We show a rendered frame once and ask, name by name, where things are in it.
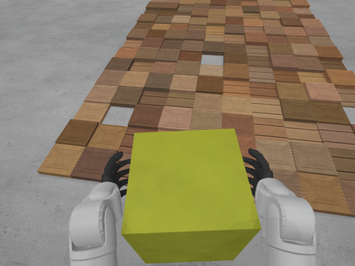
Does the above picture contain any carton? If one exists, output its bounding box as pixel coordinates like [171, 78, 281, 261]
[121, 129, 262, 264]

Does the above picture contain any robot right hand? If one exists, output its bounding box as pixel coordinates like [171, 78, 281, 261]
[242, 149, 273, 197]

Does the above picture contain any robot left forearm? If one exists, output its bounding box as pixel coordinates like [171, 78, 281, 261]
[69, 182, 123, 266]

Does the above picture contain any robot right forearm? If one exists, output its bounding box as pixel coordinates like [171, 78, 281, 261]
[255, 178, 316, 266]

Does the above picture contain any robot left hand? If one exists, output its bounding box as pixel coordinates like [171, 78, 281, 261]
[101, 151, 131, 198]

